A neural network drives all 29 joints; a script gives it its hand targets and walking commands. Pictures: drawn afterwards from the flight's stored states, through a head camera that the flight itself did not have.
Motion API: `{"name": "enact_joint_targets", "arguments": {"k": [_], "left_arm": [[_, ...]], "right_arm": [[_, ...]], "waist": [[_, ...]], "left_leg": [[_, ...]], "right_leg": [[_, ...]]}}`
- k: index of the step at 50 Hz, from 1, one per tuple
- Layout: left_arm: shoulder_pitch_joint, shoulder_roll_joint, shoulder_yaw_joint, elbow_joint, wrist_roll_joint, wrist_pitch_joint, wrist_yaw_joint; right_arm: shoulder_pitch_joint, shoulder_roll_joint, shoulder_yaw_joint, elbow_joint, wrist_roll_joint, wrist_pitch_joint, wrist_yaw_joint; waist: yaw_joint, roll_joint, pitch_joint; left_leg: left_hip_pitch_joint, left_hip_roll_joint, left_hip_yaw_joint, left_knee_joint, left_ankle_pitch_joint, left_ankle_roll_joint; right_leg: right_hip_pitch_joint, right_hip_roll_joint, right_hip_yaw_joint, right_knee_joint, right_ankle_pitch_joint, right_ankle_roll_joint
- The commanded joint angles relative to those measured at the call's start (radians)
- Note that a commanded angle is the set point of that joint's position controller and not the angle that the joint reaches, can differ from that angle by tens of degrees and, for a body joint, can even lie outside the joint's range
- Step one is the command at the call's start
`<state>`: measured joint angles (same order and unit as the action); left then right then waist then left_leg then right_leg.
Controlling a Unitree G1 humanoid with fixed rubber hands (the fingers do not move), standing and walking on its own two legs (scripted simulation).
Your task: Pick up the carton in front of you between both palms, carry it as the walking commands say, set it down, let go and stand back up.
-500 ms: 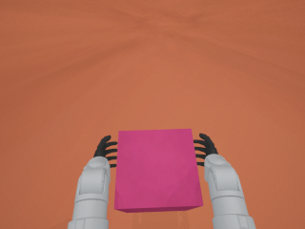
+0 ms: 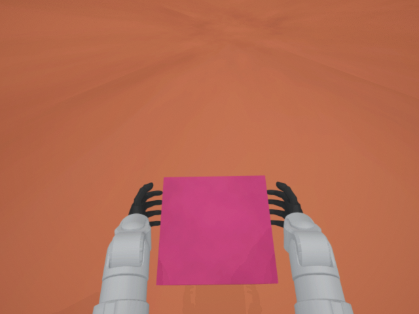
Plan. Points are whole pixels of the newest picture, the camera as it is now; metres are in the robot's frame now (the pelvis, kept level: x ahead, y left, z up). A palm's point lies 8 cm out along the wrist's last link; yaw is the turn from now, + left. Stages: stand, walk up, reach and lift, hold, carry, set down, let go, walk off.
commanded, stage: hold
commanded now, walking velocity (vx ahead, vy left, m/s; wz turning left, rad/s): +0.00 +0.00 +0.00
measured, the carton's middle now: (214, 236) +0.31 -0.01 -0.08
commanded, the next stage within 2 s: set down in 0.70 s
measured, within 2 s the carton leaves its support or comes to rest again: neither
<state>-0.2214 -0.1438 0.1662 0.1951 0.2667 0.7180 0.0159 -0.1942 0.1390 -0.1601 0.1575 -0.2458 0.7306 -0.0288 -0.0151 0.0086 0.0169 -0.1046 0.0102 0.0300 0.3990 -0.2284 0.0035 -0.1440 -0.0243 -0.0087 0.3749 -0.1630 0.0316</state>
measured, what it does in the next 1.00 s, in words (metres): stands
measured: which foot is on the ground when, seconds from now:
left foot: down 0.00-1.00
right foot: down 0.00-1.00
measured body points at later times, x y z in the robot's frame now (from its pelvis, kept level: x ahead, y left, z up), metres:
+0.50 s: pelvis -0.03 -0.02 +0.00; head -0.09 -0.03 +0.44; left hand +0.27 +0.15 +0.04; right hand +0.28 -0.16 +0.04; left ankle +0.00 +0.11 -0.74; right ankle +0.03 -0.13 -0.74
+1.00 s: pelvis +0.00 -0.01 -0.01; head -0.01 -0.02 +0.44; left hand +0.32 +0.15 +0.01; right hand +0.33 -0.15 +0.01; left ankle +0.00 +0.11 -0.74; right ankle +0.03 -0.13 -0.74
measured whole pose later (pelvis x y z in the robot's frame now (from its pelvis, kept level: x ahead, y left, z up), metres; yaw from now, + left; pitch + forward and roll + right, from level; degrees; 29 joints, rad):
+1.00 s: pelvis +0.00 -0.01 -0.01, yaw +3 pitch -3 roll +0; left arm -0.42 -0.20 0.39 0.46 0.38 0.60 0.01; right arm -0.40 0.19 -0.39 0.44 -0.39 0.60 0.03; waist -0.01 0.02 0.02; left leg -0.17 -0.03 -0.09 0.47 -0.25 0.00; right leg -0.19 0.02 0.06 0.46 -0.22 0.00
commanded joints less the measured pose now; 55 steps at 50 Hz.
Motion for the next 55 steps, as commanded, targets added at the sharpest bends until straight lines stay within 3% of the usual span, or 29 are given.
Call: {"name": "enact_joint_targets", "arguments": {"k": [1, 4, 6, 15, 23, 30, 38, 43, 48, 52, 55], "left_arm": [[-0.420, -0.894, -0.468, -0.044, -0.218, -0.056, -0.227], [-0.504, -0.909, -0.501, -0.036, -0.252, -0.058, -0.251], [-0.524, -0.912, -0.494, -0.006, -0.249, -0.055, -0.266], [-0.587, -0.947, -0.408, 0.120, -0.205, -0.060, -0.302], [-0.653, -0.966, -0.391, 0.160, -0.207, -0.062, -0.320], [-0.652, -0.967, -0.383, 0.166, -0.208, -0.056, -0.320], [-0.598, -0.969, -0.405, 0.123, -0.224, -0.048, -0.298], [-0.597, -0.959, -0.337, 0.182, -0.184, -0.070, -0.269], [-0.628, -0.938, -0.158, 0.342, -0.076, -0.164, -0.224], [-0.583, -0.879, -0.056, 0.416, 0.002, -0.295, -0.176], [-0.562, -0.864, -0.074, 0.422, 0.001, -0.412, -0.145]], "right_arm": [[-0.489, 0.915, 0.524, -0.067, 0.247, -0.054, 0.246], [-0.482, 0.928, 0.487, -0.022, 0.219, -0.058, 0.246], [-0.483, 0.938, 0.462, 0.019, 0.203, -0.055, 0.249], [-0.610, 0.996, 0.428, 0.127, 0.201, -0.049, 0.299], [-0.664, 1.014, 0.411, 0.177, 0.203, -0.047, 0.317], [-0.660, 1.011, 0.403, 0.196, 0.203, -0.044, 0.317], [-0.613, 0.989, 0.427, 0.137, 0.213, -0.045, 0.299], [-0.619, 0.925, 0.344, 0.198, 0.159, -0.079, 0.293], [-0.686, 0.806, 0.155, 0.352, 0.040, -0.188, 0.296], [-0.651, 0.666, 0.059, 0.424, -0.040, -0.322, 0.284], [-0.645, 0.630, 0.085, 0.434, -0.034, -0.435, 0.274]], "waist": [[0.037, 0.022, -0.283], [-0.008, 0.011, -0.256], [-0.018, 0.015, -0.231], [0.025, -0.007, -0.165], [0.021, -0.014, -0.163], [0.019, -0.019, -0.169], [0.015, -0.017, -0.225], [0.009, -0.001, -0.189], [-0.001, 0.017, -0.145], [-0.009, 0.028, -0.208], [-0.007, 0.038, -0.362]], "left_leg": [[0.080, -0.086, -0.114, -0.079, 0.314, -0.008], [0.043, -0.085, -0.113, -0.083, 0.205, 0.000], [0.021, -0.083, -0.113, -0.091, 0.139, 0.004], [-0.057, -0.079, -0.099, -0.113, -0.085, 0.025], [-0.067, -0.081, -0.090, -0.092, -0.140, 0.026], [-0.065, -0.087, -0.088, -0.085, -0.096, 0.020], [-0.023, -0.094, -0.097, -0.084, 0.071, 0.004], [-0.034, -0.094, -0.106, -0.065, 0.122, -0.007], [-0.152, -0.094, -0.113, 0.010, 0.099, -0.012], [-0.237, -0.102, -0.113, 0.108, 0.241, -0.032], [-0.273, -0.111, -0.109, 0.197, 0.376, -0.057]], "right_leg": [[0.192, 0.133, 0.065, -0.014, 0.252, -0.032], [0.180, 0.128, 0.073, -0.020, 0.164, -0.042], [0.173, 0.123, 0.071, -0.026, 0.114, -0.044], [0.151, 0.106, 0.059, -0.052, -0.092, -0.038], [0.123, 0.090, 0.075, -0.070, -0.200, -0.035], [0.135, 0.079, 0.083, -0.075, -0.156, -0.028], [0.197, 0.087, 0.084, -0.052, 0.082, -0.020], [0.155, 0.098, 0.078, -0.021, 0.117, -0.033], [-0.004, 0.110, 0.062, 0.070, 0.070, -0.049], [-0.174, 0.122, 0.053, 0.159, 0.163, -0.051], [-0.265, 0.133, 0.046, 0.244, 0.247, -0.043]]}}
